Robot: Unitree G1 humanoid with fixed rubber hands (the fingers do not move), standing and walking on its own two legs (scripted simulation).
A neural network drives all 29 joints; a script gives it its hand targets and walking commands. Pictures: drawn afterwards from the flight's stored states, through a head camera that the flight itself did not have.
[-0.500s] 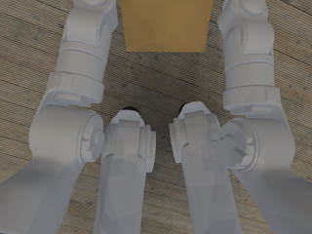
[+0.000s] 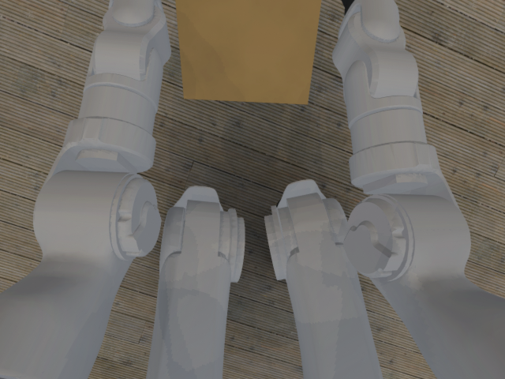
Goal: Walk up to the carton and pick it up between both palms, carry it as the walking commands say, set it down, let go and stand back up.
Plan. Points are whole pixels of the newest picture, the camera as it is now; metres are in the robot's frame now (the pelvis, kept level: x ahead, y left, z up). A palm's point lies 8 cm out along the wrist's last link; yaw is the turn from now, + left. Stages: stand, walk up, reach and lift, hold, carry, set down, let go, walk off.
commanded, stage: set down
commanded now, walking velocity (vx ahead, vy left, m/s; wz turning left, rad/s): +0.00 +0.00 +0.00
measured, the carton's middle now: out of the picture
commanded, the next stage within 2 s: none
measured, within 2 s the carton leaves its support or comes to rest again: rests again in 1.80 s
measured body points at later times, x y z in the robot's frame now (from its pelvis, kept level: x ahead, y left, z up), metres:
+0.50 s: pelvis +0.02 +0.02 +0.00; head +0.38 +0.01 +0.27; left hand +0.58 +0.10 -0.17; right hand +0.55 -0.15 -0.15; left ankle +0.12 +0.12 -0.35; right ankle +0.11 -0.11 -0.35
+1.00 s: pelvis +0.03 +0.01 +0.00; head +0.39 +0.00 +0.26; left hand +0.58 +0.09 -0.17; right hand +0.55 -0.16 -0.16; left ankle +0.12 +0.12 -0.35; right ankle +0.11 -0.11 -0.35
